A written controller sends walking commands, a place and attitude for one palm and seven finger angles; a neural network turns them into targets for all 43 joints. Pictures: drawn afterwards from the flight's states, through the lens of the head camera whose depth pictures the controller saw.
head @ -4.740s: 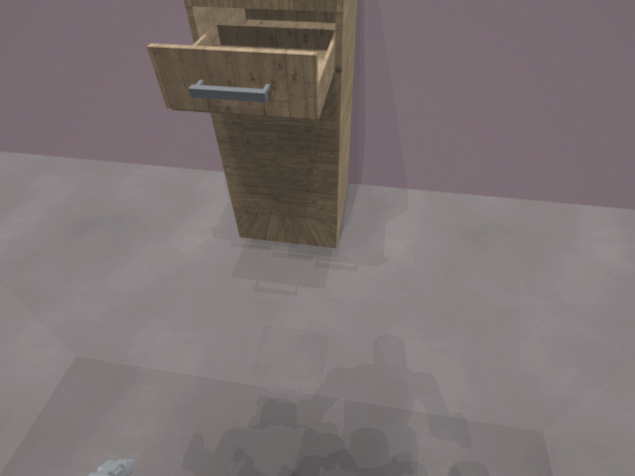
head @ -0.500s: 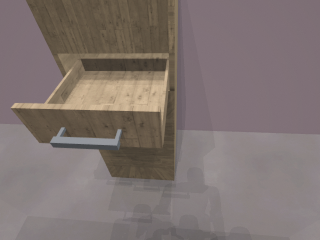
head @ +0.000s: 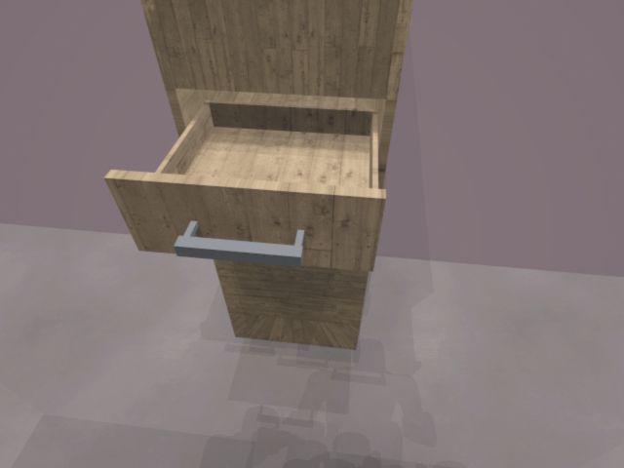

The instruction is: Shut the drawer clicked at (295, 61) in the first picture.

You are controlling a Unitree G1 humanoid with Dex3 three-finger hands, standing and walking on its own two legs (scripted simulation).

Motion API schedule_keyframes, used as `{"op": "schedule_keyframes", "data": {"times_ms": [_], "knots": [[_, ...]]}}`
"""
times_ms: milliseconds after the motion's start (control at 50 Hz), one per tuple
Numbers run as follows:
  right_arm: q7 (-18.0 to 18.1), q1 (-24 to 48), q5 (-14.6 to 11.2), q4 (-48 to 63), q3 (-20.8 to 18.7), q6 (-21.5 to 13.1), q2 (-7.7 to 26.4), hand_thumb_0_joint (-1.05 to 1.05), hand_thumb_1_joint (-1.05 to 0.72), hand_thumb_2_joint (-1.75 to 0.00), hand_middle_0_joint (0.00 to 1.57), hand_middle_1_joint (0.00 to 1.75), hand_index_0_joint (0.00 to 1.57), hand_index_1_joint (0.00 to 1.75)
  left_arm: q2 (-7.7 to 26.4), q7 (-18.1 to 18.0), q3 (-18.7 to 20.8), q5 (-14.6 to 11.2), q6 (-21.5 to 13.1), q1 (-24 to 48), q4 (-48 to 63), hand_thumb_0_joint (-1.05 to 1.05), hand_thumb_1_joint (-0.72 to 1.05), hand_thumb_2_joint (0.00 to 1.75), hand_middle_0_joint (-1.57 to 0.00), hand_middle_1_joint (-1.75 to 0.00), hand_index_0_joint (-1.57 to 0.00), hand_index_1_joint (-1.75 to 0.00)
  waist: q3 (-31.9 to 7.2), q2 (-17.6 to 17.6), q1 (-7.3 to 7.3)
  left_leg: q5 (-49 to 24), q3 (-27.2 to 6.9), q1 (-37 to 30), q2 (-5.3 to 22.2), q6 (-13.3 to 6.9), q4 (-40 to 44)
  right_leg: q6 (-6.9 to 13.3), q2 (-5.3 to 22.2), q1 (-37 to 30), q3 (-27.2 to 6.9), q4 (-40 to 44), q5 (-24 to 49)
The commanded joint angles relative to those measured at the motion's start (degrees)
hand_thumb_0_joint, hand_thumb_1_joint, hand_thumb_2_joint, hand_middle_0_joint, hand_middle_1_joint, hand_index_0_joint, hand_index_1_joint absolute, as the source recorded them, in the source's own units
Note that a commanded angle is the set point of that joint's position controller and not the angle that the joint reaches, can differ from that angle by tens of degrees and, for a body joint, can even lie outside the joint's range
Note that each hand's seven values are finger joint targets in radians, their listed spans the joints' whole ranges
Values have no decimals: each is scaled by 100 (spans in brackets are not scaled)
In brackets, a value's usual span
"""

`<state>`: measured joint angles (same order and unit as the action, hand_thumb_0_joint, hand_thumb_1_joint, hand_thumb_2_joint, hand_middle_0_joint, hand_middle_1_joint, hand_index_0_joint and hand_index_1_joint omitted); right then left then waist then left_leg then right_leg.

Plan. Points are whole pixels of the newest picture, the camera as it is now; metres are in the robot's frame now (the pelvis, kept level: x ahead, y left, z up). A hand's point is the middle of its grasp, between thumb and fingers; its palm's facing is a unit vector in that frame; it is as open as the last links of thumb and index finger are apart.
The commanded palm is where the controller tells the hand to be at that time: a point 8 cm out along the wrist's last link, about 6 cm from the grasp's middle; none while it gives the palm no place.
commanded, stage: come to a stop and stand still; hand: left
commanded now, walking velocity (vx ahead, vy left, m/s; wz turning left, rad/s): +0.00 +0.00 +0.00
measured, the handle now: (242, 241) +0.39 +0.14 +0.09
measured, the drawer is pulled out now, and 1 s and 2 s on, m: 0.28 0.28 0.28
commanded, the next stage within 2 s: look again from close up in 0.58 s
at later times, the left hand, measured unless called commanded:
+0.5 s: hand out of the picture -0.03 +0.22 -0.16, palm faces +0.00 -0.98 -0.18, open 7.4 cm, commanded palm none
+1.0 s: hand out of the picture -0.03 +0.20 -0.16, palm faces +0.00 -0.99 -0.16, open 7.4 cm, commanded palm none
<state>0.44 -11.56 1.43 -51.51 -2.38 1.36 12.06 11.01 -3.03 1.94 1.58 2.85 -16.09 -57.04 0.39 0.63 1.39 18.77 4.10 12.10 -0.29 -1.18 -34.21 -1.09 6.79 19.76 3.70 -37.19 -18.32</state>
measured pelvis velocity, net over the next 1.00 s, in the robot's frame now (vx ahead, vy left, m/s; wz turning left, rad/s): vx -0.01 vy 0.04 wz -0.01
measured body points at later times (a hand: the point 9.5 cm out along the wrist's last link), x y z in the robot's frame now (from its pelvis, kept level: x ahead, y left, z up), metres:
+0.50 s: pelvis -0.04 +0.05 +0.01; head -0.04 +0.06 +0.46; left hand -0.03 +0.27 -0.14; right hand -0.06 -0.18 -0.14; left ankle +0.00 +0.10 -0.73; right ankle +0.00 -0.09 -0.72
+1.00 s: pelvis -0.01 +0.04 +0.02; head +0.00 +0.05 +0.47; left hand -0.02 +0.25 -0.15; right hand +0.00 -0.18 -0.14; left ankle +0.00 +0.10 -0.73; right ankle +0.00 -0.09 -0.73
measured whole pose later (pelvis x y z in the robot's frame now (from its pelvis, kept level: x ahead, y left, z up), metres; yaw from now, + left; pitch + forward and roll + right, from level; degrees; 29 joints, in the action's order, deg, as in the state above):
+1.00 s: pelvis -0.01 +0.04 +0.02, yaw -1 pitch +0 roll +0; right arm 1.3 -15.5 0.6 -62.4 0.3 -1.3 9.0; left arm 7.2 -2.4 -1.8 1.0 -0.6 -19.3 -62.1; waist 1.1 -0.8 0.0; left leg 11.2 5.9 10.4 -3.5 -4.9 -21.6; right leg -0.8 0.6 12.1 -1.6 -24.3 -11.9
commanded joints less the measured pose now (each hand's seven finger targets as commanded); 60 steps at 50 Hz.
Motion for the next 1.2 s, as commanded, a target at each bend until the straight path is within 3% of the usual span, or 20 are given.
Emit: {"op": "schedule_keyframes", "data": {"times_ms": [0,60,100,120,160,180,200,240,300,340,380,440,520,600,720,820,980,1180], "knots": [[18,285,38,488,-61,-49,731,0,-90,-90,20,30,20,30,405,58,57,-4,2,-205,457,0,90,90,-20,-30,-20,-30,1095,1041,24,710,-1354,1908,1127,-607,2214,172,-518,-179,-227,-964,-485],[9,248,36,479,-30,-46,671,0,-90,-90,20,30,20,30,355,100,32,-28,-61,-457,489,0,90,90,-20,-30,-20,-30,1024,703,94,819,-1251,1749,1039,-625,2103,209,-572,-247,-272,-770,-310],[26,56,12,404,-6,-61,619,0,-90,-90,20,30,20,30,381,98,17,-19,-137,-551,495,0,90,90,-20,-30,-20,-30,947,370,114,1054,-1342,1581,1017,-552,1901,239,-523,-525,-340,304,-60],[28,-80,-11,391,6,-78,531,0,-90,-90,20,30,20,30,417,88,11,-4,-190,-598,507,0,90,90,-20,-30,-20,-30,861,-35,87,1064,-1253,1455,859,-437,1705,292,-472,-629,-574,901,74],[39,-331,-59,310,51,-109,368,0,-90,-90,20,30,20,30,550,85,-25,-15,-290,-398,576,0,90,90,-20,-30,-20,-30,597,-355,-145,510,-964,791,431,-210,1377,584,-22,-201,-1314,1542,-281],[22,-457,-56,246,63,-133,347,0,-90,-90,20,30,20,30,596,93,-51,-27,-312,-331,611,0,90,90,-20,-30,-20,-30,323,-64,-254,192,-871,237,329,-155,1329,662,85,52,-1410,1632,-408],[28,-562,-56,172,68,-127,335,0,-90,-90,20,30,20,30,647,95,-35,-38,-359,-175,593,0,90,90,-20,-30,-20,-30,148,-840,-312,106,-745,12,375,-121,1190,629,14,125,-1403,1705,-582],[29,-781,-41,48,39,-149,366,0,-90,-90,20,30,20,30,587,96,-48,-57,-338,-9,639,0,90,90,-20,-30,-20,-30,83,-1124,-377,90,-732,-305,422,-134,1257,582,-17,327,-1199,1773,-888],[26,-687,-29,-86,62,-196,476,0,-90,-90,20,30,20,30,447,99,-76,-53,-288,-209,558,0,90,90,-20,-30,-20,-30,253,-63,-244,812,-1160,204,709,-190,2006,409,-288,33,-922,1405,-551],[30,-563,-34,-158,78,-218,505,0,-90,-90,20,30,20,30,439,98,-78,-43,-272,-450,435,0,90,90,-20,-30,-20,-30,215,379,-90,1013,-1359,539,812,-245,2322,378,-406,-456,-696,1119,-53],[47,-514,-53,-228,99,-233,467,0,-90,-90,20,30,20,30,339,102,-112,-37,-280,-593,286,0,90,90,-20,-30,-20,-30,322,386,-32,1015,-1319,666,790,-265,2367,374,-381,-583,-683,1162,96],[59,-642,-62,-403,121,-246,403,0,-90,-90,20,30,20,30,328,100,-139,-54,-299,-623,152,0,90,90,-20,-30,-20,-30,336,324,-47,805,-1295,545,760,-256,2359,389,-346,-613,-709,1302,203],[70,-779,-64,-568,112,-219,405,0,-90,-90,20,30,20,30,241,91,-176,-50,-292,-626,7,0,90,90,-20,-30,-20,-30,588,223,-89,1182,-1372,696,781,-221,2488,374,-362,-523,-729,1320,16],[87,-808,-70,-665,108,-221,395,0,-90,-90,20,30,20,30,160,86,-187,-46,-295,-679,-89,0,90,90,-20,-30,-20,-30,608,120,-80,1091,-1369,644,803,-239,2468,357,-365,-509,-752,1320,147],[82,-846,-89,-760,118,-235,318,0,-90,-90,20,30,20,30,127,73,-227,-58,-361,-645,-168,0,90,90,-20,-30,-20,-30,509,-180,-172,630,-1173,324,695,-208,2186,367,-266,-362,-977,1588,170],[86,-785,-106,-855,139,-275,251,0,-90,-90,20,30,20,30,107,59,-257,-70,-403,-647,-224,0,90,90,-20,-30,-20,-30,428,-236,-200,95,-1018,85,654,-192,2029,355,-203,-380,-1026,1660,477],[120,-717,-117,-981,206,-354,204,0,-90,-90,20,30,20,30,138,48,-280,-99,-439,-626,-325,0,90,90,-20,-30,-20,-30,212,-116,-199,-1039,-791,-294,630,-168,1761,348,-153,-617,-1075,1646,1112],[158,-695,-113,-1116,250,-371,174,0,-90,-90,20,30,20,30,181,46,-298,-122,-421,-579,-410,0,90,90,-20,-30,-20,-30,282,0,-161,-1598,-728,-415,641,-156,1663,339,-140,-785,-1046,1668,1327]]}}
